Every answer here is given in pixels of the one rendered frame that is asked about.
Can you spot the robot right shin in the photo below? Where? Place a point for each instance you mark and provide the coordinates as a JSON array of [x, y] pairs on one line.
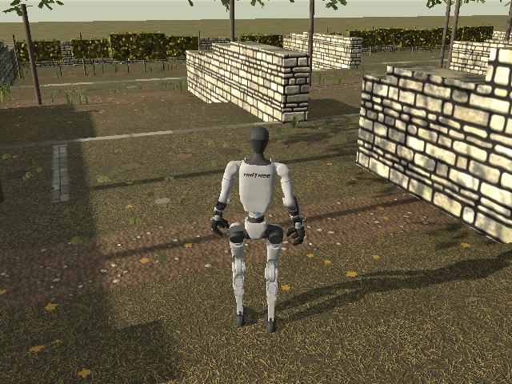
[[271, 295]]

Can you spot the robot left upper arm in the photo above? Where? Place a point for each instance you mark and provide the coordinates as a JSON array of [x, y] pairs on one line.
[[228, 180]]

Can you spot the robot right hand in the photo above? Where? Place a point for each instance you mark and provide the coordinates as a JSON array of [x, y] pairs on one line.
[[299, 233]]

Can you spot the robot right upper arm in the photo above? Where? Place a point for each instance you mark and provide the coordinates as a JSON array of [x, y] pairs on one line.
[[286, 183]]

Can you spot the robot left forearm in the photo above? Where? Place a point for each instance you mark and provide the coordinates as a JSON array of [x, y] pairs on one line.
[[219, 209]]

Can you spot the robot right forearm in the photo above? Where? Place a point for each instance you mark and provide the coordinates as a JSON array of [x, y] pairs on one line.
[[295, 215]]

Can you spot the robot left hand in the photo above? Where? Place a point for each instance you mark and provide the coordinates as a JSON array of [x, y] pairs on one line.
[[222, 223]]

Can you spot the robot head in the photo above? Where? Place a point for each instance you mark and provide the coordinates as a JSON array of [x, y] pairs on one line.
[[259, 137]]

